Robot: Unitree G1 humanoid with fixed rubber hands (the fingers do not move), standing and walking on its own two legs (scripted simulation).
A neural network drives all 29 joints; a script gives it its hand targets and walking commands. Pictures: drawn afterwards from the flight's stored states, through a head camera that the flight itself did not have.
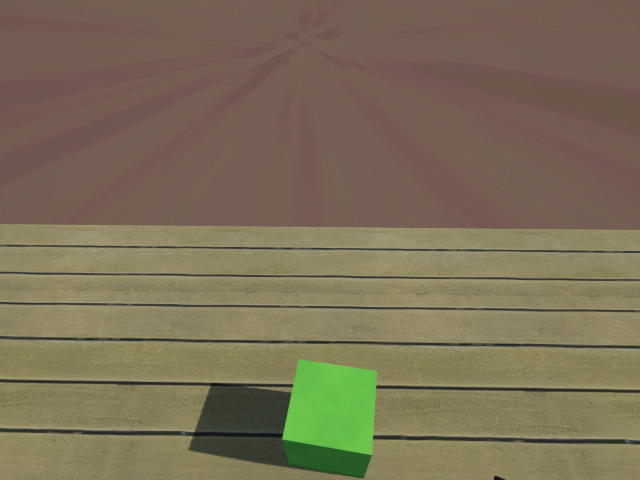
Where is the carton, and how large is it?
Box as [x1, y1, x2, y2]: [282, 359, 376, 477]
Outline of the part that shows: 299,359 282,437 289,464 363,477 371,455 376,371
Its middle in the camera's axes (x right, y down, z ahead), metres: +0.03 +0.50 +1.06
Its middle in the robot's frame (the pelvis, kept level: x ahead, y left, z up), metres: +0.40 -0.01 -0.64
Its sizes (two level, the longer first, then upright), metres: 0.210 0.200 0.250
